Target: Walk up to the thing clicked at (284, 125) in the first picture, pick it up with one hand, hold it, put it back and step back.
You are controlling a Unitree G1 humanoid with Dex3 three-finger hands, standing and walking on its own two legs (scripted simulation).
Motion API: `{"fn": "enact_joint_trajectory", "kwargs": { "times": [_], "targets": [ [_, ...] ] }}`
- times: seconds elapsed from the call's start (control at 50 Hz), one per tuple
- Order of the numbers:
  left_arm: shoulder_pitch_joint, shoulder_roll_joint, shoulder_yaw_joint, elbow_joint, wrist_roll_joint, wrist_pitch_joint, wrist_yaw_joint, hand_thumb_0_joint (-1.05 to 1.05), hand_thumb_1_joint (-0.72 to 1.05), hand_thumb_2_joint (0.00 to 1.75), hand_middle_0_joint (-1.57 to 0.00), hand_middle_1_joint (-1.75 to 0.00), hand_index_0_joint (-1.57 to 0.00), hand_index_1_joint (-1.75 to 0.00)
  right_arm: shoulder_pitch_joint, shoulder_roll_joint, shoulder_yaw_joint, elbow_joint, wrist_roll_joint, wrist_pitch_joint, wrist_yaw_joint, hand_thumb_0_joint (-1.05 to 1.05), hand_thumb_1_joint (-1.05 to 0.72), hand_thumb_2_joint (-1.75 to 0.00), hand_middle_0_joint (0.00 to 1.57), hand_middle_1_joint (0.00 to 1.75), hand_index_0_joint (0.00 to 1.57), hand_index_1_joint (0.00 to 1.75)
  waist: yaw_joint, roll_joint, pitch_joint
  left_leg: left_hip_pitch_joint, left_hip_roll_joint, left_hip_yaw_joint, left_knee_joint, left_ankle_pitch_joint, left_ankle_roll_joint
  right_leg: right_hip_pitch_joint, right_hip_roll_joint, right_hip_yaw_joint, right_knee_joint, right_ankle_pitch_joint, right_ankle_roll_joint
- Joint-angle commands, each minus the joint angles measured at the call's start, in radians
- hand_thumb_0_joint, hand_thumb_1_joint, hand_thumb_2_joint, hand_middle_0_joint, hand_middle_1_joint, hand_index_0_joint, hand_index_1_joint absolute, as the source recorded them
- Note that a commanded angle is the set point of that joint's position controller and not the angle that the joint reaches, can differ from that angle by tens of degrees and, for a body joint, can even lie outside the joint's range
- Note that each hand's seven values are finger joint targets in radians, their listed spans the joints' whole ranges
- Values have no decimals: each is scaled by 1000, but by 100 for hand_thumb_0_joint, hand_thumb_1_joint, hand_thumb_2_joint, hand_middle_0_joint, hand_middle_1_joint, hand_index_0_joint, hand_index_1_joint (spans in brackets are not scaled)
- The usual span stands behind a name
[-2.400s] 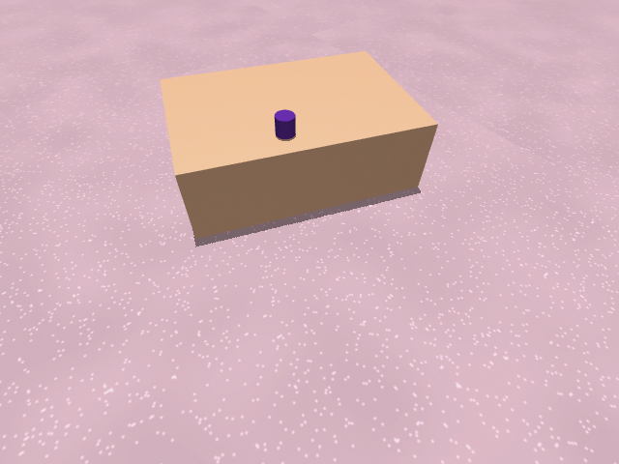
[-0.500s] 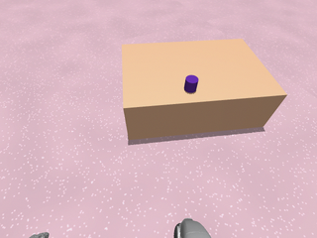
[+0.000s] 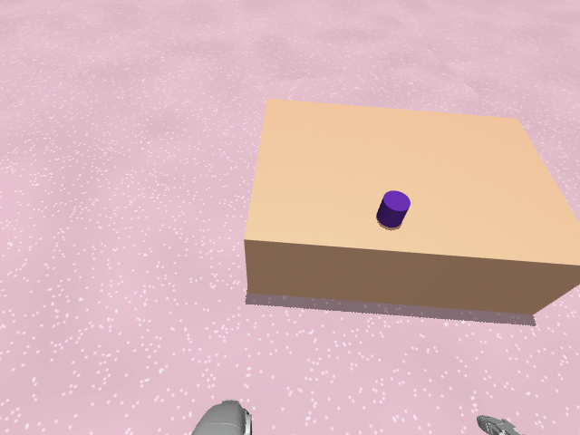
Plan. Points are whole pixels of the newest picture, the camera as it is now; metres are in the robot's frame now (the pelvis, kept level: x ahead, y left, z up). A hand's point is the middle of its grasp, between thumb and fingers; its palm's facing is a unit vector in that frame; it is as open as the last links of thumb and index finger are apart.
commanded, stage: walk up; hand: right
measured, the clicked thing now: (392, 209) +0.78 -0.31 -0.36
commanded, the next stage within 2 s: none
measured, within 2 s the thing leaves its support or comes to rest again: neither
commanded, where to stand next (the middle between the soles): +0.35 -0.05 m, yaw -1 degrees
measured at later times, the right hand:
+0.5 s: hand (499, 403) +0.20 -0.33 -0.14, palm faces +0.01 +0.93 -0.37, open 7.4 cm
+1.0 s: hand (460, 314) +0.35 -0.31 -0.15, palm faces -0.06 +0.92 -0.38, open 7.4 cm
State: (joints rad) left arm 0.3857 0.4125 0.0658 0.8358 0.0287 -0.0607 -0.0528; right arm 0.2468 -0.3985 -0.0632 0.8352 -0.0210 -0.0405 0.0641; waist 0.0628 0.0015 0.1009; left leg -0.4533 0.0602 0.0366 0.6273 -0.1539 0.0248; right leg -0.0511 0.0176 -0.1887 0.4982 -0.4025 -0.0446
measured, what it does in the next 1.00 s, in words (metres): walks ahead: left foot, then right foot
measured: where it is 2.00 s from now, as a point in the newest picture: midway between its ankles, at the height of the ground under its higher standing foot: (300, 400)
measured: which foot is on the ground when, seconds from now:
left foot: up 0.00-0.02, down 0.04-0.52, up 0.54-0.92, down 0.94-1.00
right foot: down 0.00-0.06, up 0.08-0.46, down 0.48-1.00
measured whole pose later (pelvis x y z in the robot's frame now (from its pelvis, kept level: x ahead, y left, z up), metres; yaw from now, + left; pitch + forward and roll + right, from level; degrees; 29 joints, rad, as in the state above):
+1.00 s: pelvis +0.26 -0.05 -0.01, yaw +0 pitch -3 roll +0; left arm 0.26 0.41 0.02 0.86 -0.01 -0.02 0.02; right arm 0.20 -0.36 -0.04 0.89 -0.03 -0.01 0.02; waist 0.03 -0.03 0.15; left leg -0.38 0.01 0.03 0.64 -0.21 0.02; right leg -0.29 -0.05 -0.04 0.77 -0.46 -0.01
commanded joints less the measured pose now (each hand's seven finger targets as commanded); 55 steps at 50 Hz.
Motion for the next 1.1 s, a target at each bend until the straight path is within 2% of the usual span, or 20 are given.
{"fn": "enact_joint_trajectory", "kwargs": {
  "times": [0.0, 0.02, 0.04, 0.06, 0.08, 0.14, 0.2, 0.36, 0.46, 0.48, 0.5, 0.52, 0.54, 0.62, 0.7, 0.8, 0.9, 0.94, 0.96, 1.08],
  "targets": [
    [-6, 229, 51, -102, -16, -20, 18, 0, 90, 90, -20, -30, -20, -30, 86, -205, -67, -67, -9, -50, -21, 0, -90, -90, 20, 30, 20, 30, -89, 29, -105, 344, -59, 42, -106, -41, 51, -180, -224, 131, 122, 515, -98],
    [23, 177, 31, -107, -26, -17, 23, 0, 90, 90, -20, -30, -20, -30, 205, -255, -88, -43, -28, -57, -31, 0, -90, -90, 20, 30, 20, 30, -143, 160, -185, 511, 37, -123, -171, -147, 112, -297, -149, 82, 382, 454, -64],
    [66, 106, 21, -115, -34, -14, 22, 0, 90, 90, -20, -30, -20, -30, 254, -342, -108, -60, -39, -60, -45, 0, -90, -90, 20, 30, 20, 30, -140, 333, -238, 678, 290, -566, -220, -190, 200, -556, -3, 88, 608, -49, -10],
    [62, 221, 45, -96, -31, 3, 34, 0, 90, 90, -20, -30, -20, -30, 232, -356, -115, -77, 1, -57, -49, 0, -90, -90, 20, 30, 20, 30, -151, 196, -259, 665, 385, -753, -299, -245, 288, -597, -23, 196, 694, -168, -19],
    [18, 251, 45, -83, -20, 6, 38, 0, 90, 90, -20, -30, -20, -30, 196, -333, -116, -75, 18, -53, -51, 0, -90, -90, 20, 30, 20, 30, -142, 121, -180, 572, 385, -707, -325, -232, 294, -615, -65, 250, 733, -137, -21],
    [33, 210, 41, -59, -30, 6, 22, 0, 90, 90, -20, -30, -20, -30, 105, -257, -67, -97, 32, -62, -62, 0, -90, -90, 20, 30, 20, 30, -84, 56, -38, 328, 261, -324, -336, 85, 188, -511, -94, 297, 665, 4, -4],
    [67, 180, 41, -39, -30, 15, 9, 0, 90, 90, -20, -30, -20, -30, 83, -243, -60, -100, 27, -77, -57, 0, -90, -90, 20, 30, 20, 30, -56, 111, -42, 249, 197, -170, -323, 191, 177, -431, -96, 256, 578, 70, 23],
    [-100, 176, 51, -69, -19, -3, -23, 0, 90, 90, -20, -30, -20, -30, 62, -281, -75, -113, 9, -68, -36, 0, -90, -90, 20, 30, 20, 30, -88, 174, -3, 176, 168, -107, -365, -173, 186, -361, -125, 170, 179, 217, 43],
    [89, 222, 78, 18, -12, -38, 4, 0, 90, 90, -20, -30, -20, -30, 64, -206, -45, -124, 12, -40, -30, 0, -90, -90, 20, 30, 20, 30, 17, -48, -141, 100, 92, -23, 59, -77, 117, 28, -48, 132, -15, 206, 19],
    [158, 287, 103, 26, -4, -48, 18, 0, 90, 90, -20, -30, -20, -30, 119, -142, -23, -126, 14, -40, -28, 0, -90, -90, 20, 30, 20, 30, 45, -256, -185, -1, 13, 41, 313, -176, 78, 126, -175, 322, -122, 28, -10],
    [133, 351, 108, -11, -5, -56, 28, 0, 90, 90, -20, -30, -20, -30, 160, -109, -5, -131, 16, -33, -28, 0, -90, -90, 20, 30, 20, 30, 17, -334, -146, -192, -90, 11, 469, -369, 20, 141, -393, 731, -232, -53, -87],
    [85, 368, 103, -20, -18, -48, 24, 0, 90, 90, -20, -30, -20, -30, 118, -220, -38, -109, 9, -20, -41, 0, -90, -90, 20, 30, 20, 30, 21, -222, -106, -200, -38, -50, 530, -384, 14, 52, -462, 831, -254, -104, -188],
    [39, 351, 98, -37, -27, -44, 25, 0, 90, 90, -20, -30, -20, -30, 102, -249, -48, -93, 6, -16, -45, 0, -90, -90, 20, 30, 20, 30, 2, -197, -46, -202, 8, -86, 539, -357, 8, -40, -459, 809, -269, -118, -216],
    [-36, 269, 65, -45, -33, -49, 36, 0, 90, 90, -20, -30, -20, -30, 151, -212, -44, -29, 23, 0, -24, 0, -90, -90, 20, 30, 20, 30, -55, -169, -12, -95, 22, -94, 444, -159, 2, -158, -266, 413, -248, 109, -111],
    [-37, 257, 56, -63, -23, -52, 44, 0, 90, 90, -20, -30, -20, -30, 115, -179, -41, -29, 10, 16, -18, 0, -90, -90, 20, 30, 20, 30, -52, -170, -9, -66, 18, -70, 310, -115, -29, -187, -257, 305, -229, 310, -144],
    [-33, 226, 34, -49, -23, -37, 63, 0, 90, 90, -20, -30, -20, -30, 26, -134, -23, -24, 8, 11, -36, 0, -90, -90, 20, 30, 20, 30, -27, -154, -73, 72, -11, -15, 87, -54, -30, -158, -247, 208, -56, 791, -132],
    [-103, 214, 12, -63, -41, -7, 78, 0, 90, 90, -20, -30, -20, -30, 58, -183, -42, 14, -2, 8, -56, 0, -90, -90, 20, 30, 20, 30, -78, -48, -137, 303, -16, -56, -132, 129, 39, -272, -223, 227, 150, 507, -70],
    [-40, 139, -11, -53, -55, 14, 79, 0, 90, 90, -20, -30, -20, -30, 3, -277, -58, -20, -9, 6, -61, 0, -90, -90, 20, 30, 20, 30, -42, 216, -167, 335, 246, -418, -252, 186, 159, -385, -33, 148, 344, -122, 9],
    [-17, 177, -4, -15, -55, 29, 89, 0, 90, 90, -20, -30, -20, -30, -29, -290, -61, -17, 7, 9, -61, 0, -90, -90, 20, 30, 20, 30, -49, 226, -179, 286, 283, -436, -266, 30, 244, -327, -59, 181, 405, -223, 9],
    [-24, 177, 3, 85, -29, 23, 80, 0, 90, 90, -20, -30, -20, -30, -143, -233, -37, -15, 2, 34, -55, 0, -90, -90, 20, 30, 20, 30, -39, 218, -140, 152, 144, -278, -243, -172, 155, -242, -47, 152, 211, -41, 24]
  ]
}}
